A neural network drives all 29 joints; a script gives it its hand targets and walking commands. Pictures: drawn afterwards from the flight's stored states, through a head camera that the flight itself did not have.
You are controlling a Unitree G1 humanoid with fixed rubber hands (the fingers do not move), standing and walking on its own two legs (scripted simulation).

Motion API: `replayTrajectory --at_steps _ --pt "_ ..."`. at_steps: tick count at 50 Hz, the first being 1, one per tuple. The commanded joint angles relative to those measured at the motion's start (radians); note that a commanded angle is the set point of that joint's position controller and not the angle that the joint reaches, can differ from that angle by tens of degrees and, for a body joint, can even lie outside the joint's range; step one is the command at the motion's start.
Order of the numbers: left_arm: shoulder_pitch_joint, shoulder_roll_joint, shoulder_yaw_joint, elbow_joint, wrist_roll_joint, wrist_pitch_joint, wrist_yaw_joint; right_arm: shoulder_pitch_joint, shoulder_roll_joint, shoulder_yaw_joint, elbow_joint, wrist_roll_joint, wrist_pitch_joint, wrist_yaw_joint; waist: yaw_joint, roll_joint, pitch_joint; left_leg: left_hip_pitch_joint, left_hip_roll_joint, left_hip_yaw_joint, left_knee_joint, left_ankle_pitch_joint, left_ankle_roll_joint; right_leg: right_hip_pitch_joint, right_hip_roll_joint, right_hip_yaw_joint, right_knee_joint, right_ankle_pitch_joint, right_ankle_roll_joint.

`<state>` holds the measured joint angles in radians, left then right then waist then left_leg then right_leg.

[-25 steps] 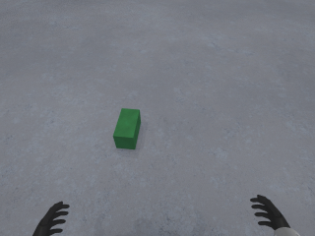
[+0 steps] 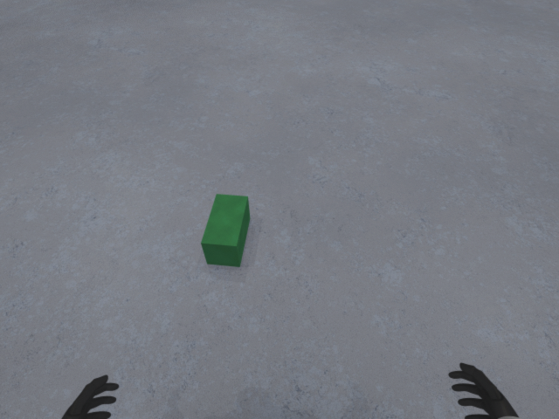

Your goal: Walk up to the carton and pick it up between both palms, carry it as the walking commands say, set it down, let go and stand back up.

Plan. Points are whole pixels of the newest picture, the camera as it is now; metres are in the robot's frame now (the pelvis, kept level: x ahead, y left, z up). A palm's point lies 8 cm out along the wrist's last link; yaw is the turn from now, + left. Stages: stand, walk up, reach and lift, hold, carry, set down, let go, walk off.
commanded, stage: stand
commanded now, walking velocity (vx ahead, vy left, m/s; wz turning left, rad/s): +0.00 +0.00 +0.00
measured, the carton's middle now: (227, 229) +0.96 +0.21 -0.68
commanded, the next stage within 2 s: walk up in 1.20 s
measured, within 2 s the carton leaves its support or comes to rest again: neither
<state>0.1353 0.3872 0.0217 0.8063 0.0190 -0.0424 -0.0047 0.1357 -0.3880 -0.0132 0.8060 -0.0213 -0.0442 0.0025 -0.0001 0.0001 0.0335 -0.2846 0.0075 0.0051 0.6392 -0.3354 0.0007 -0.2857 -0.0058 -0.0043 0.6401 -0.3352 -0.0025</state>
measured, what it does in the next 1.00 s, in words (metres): stands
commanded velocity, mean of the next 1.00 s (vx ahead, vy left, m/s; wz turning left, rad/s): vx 0.00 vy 0.00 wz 0.00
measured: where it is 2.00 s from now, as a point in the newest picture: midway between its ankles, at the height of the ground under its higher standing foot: outside the picture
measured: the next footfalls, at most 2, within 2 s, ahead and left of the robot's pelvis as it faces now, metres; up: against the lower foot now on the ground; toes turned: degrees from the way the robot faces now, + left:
left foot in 1.64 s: +0.13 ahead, +0.18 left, +0.00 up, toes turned +9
right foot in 2.00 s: +0.32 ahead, -0.05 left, +0.00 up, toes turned +5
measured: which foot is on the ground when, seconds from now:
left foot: down 0.00-1.00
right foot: down 0.00-1.00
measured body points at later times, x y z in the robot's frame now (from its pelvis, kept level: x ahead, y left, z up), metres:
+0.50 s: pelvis +0.00 +0.00 +0.02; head +0.00 +0.00 +0.47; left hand +0.13 +0.31 -0.09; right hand +0.13 -0.31 -0.09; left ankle +0.00 +0.12 -0.72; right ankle +0.00 -0.12 -0.72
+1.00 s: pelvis +0.00 +0.00 +0.02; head +0.00 +0.00 +0.47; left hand +0.11 +0.32 -0.09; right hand +0.11 -0.32 -0.09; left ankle +0.00 +0.12 -0.72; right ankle +0.00 -0.12 -0.72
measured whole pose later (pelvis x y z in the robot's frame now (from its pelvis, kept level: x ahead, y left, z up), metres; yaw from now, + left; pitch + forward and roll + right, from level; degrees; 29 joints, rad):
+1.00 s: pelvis +0.00 +0.00 +0.02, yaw +0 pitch -2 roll +0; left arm 0.08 0.40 0.00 1.05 0.01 -0.02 0.00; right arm 0.08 -0.39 0.00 1.05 -0.01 -0.02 0.00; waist 0.00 0.00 0.04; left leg -0.13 0.01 0.01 0.35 -0.18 0.00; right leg -0.13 0.00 0.00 0.35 -0.18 0.00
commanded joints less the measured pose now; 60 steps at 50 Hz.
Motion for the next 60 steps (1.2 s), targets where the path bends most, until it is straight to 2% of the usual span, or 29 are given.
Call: replayTrajectory --at_steps 1,16,28,60 --pt "-0.048 0.167 0.036 -0.04 -0.003 -0.011 0.003 -0.049 -0.166 -0.037 -0.04 0.003 -0.012 -0.004 0.0 0.001 -0.073 0.028 0.085 -0.094 -0.133 0.177 0.059 0.035 -0.085 0.096 -0.132 0.177 -0.057" --pt "-0.083 0.173 0.018 0.086 -0.007 -0.004 0.002 -0.084 -0.171 -0.022 0.084 0.008 -0.002 -0.002 0.0 0.0 -0.062 0.107 0.1 -0.094 -0.255 0.226 0.041 0.112 -0.1 0.099 -0.253 0.228 -0.04" --pt "-0.097 0.177 0.013 0.162 -0.008 0.002 0.004 -0.1 -0.175 -0.019 0.163 0.009 0.004 -0.003 0.001 0.0 -0.05 0.14 0.11 -0.094 -0.318 0.218 0.031 0.139 -0.111 0.1 -0.317 0.221 -0.03" --pt "-0.091 0.184 0.012 0.208 -0.009 0.012 0.009 -0.094 -0.181 -0.021 0.21 0.009 0.013 -0.007 0.0 0.001 -0.049 0.167 0.12 -0.093 -0.353 0.251 0.027 0.167 -0.12 0.096 -0.353 0.254 -0.026"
